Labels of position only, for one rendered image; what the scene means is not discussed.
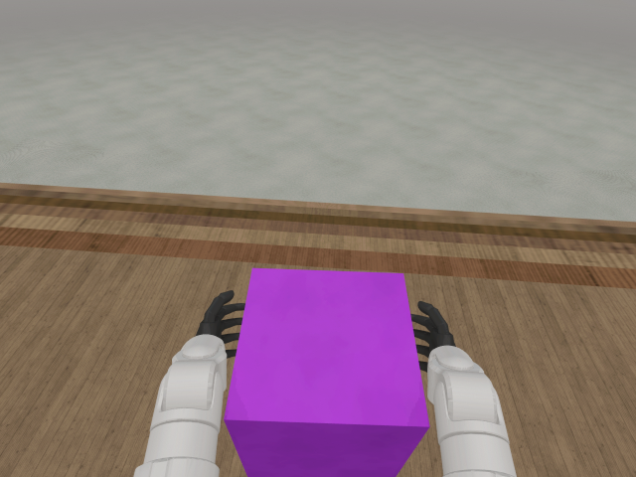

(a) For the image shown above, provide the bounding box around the right robot forearm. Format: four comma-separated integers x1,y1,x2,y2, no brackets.
427,346,517,477

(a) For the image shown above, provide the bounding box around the robot left hand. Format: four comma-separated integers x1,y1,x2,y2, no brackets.
196,290,245,358

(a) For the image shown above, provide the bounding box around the left robot forearm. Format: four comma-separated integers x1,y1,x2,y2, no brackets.
133,334,227,477

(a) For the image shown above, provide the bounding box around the carton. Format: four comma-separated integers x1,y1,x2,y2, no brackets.
224,268,430,477

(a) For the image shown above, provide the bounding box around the robot right hand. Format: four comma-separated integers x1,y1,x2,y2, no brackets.
410,301,456,372

